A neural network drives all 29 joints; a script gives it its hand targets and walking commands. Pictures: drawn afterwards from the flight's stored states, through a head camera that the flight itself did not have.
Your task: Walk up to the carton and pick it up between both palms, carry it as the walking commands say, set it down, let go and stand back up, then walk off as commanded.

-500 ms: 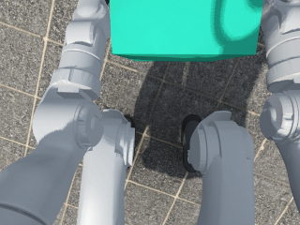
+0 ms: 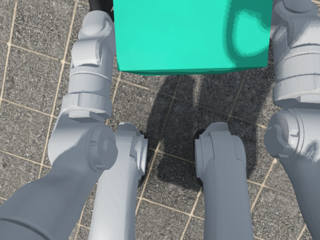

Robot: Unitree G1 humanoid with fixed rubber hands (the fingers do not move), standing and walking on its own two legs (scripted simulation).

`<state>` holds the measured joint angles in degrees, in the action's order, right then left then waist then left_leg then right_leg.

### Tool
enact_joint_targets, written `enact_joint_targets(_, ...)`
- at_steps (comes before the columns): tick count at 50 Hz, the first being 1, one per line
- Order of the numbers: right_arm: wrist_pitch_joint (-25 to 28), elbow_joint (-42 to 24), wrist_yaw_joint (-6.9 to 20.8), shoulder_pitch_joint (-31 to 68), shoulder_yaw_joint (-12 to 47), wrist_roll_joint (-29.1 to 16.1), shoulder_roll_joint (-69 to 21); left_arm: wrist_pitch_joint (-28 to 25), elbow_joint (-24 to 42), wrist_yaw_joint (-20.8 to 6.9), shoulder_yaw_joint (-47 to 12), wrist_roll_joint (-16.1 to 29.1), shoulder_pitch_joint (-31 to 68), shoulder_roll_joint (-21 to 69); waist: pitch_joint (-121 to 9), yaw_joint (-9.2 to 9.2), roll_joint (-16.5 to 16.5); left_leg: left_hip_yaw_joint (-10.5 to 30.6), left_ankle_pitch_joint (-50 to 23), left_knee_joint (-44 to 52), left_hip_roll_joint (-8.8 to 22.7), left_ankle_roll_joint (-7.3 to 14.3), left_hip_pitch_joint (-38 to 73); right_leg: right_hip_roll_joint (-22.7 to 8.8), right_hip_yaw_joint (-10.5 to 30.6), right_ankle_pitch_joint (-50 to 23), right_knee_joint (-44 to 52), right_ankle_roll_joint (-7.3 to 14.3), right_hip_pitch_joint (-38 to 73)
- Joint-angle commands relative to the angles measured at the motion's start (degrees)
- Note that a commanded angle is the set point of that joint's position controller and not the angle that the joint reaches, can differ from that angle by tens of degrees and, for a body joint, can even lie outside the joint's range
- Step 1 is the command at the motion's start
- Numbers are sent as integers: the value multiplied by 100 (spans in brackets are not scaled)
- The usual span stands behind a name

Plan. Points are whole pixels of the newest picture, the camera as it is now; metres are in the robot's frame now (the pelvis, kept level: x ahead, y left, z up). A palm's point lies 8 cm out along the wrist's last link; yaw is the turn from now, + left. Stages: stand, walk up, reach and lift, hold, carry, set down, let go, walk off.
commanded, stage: reach and lift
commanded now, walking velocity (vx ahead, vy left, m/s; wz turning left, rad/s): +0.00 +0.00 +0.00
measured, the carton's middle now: (185, 15) +0.55 -0.06 -0.19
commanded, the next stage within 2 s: none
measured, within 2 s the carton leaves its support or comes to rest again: neither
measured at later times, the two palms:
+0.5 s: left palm (87, 6) +0.53 +0.11 -0.06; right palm out of the picture +0.54 -0.22 -0.07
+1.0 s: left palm out of the picture +0.51 +0.11 +0.02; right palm out of the picture +0.51 -0.21 +0.01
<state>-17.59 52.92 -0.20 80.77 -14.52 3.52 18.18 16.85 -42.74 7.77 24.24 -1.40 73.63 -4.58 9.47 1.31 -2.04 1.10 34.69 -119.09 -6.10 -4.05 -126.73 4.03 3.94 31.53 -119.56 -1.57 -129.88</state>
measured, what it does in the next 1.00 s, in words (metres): rises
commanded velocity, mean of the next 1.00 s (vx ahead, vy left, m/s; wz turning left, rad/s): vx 0.00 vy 0.00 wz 0.00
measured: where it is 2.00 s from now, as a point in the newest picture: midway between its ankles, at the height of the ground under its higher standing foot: (169, 168)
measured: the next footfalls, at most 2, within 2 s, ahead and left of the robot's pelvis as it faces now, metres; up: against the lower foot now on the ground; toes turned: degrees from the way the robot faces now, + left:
none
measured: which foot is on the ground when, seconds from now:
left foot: down 0.00-1.00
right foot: down 0.00-1.00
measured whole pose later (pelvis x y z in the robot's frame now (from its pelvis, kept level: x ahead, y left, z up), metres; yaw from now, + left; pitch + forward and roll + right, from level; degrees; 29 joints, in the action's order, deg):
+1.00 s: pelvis +0.00 +0.00 +0.10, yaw -1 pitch +45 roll +4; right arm -21.5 45.6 1.6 67.5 -20.6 9.4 10.9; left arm 21.1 -36.5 4.9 28.0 -6.4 61.7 0.8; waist -4.6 0.0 -1.5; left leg 3.5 30.6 -99.4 -6.9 -4.4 -113.7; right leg 6.0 5.4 27.5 -99.8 -1.9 -116.6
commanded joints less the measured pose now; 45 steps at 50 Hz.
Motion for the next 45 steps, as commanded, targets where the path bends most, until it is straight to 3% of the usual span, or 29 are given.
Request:
enact_joint_targets(1, 60, -769, 1491, 3004, 1924, -549, -5807, -143, 899, -1320, -2566, 594, 4424, 5019, -7482, 20, 566, -784, -1865, 952, -396, 230, 3022, 256, -692, -2141, 1044, 107, 4441)
enact_joint_targets(9, -58, -811, 1478, 2728, 1861, -372, -5995, -50, 958, -1415, -2542, 505, 4227, 5090, -7629, 65, 576, -797, -1931, 1172, -414, 197, 2857, 281, -640, -2442, 1298, 103, 4747)
enact_joint_targets(18, -140, -1326, 1398, 2587, 2173, -506, -6228, 16, 1396, -1394, -2878, 649, 4083, 5272, -8582, 9, 628, -803, -2344, 1408, -427, 152, 3312, 330, -614, -2957, 1517, 51, 5489)
enact_joint_targets(31, -156, -1019, 1459, 2200, 1902, -254, -6383, 109, 966, -1441, -2615, 324, 3622, 5612, -7857, -3, 537, -706, -2057, 2070, -439, 145, 3562, 372, -665, -2337, 2205, 94, 5121)
enact_joint_targets(45, -247, -1017, 1493, 2062, 1858, -196, -6717, 214, 971, -1558, -2606, 234, 3431, 5827, -8077, -56, 587, -686, -1872, 2644, -427, 169, 3916, 400, -673, -2136, 2791, 60, 5663)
